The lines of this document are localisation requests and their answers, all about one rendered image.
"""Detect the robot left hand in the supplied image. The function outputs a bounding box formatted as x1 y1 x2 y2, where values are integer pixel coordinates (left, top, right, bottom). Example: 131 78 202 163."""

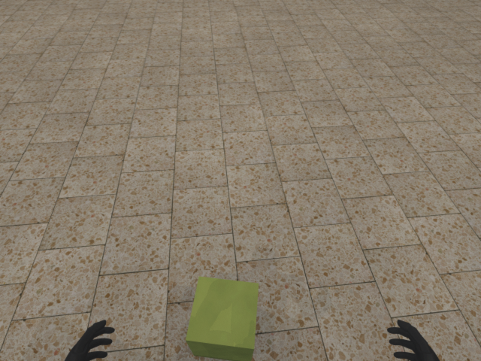
65 320 115 361

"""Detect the carton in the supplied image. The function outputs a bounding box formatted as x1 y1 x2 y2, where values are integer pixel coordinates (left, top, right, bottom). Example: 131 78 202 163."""
186 277 259 361

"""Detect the robot right hand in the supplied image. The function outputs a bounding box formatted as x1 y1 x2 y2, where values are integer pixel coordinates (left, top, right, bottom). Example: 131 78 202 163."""
387 320 440 361

